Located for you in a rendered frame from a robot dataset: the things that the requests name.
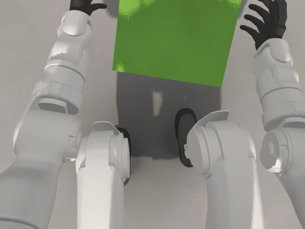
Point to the left robot hand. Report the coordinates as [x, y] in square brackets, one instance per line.
[86, 6]

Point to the robot left shin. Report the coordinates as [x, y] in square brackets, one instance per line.
[97, 126]

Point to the carton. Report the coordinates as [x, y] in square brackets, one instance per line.
[182, 40]

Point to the robot left upper arm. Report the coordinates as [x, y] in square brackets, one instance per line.
[46, 139]

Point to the right robot forearm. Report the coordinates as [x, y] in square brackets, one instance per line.
[277, 84]

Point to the left robot forearm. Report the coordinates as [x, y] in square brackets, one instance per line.
[66, 69]

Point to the robot right upper arm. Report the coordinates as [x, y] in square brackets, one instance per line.
[283, 153]

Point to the right robot hand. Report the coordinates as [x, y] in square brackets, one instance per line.
[274, 21]

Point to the left robot foot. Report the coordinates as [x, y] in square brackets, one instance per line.
[125, 135]

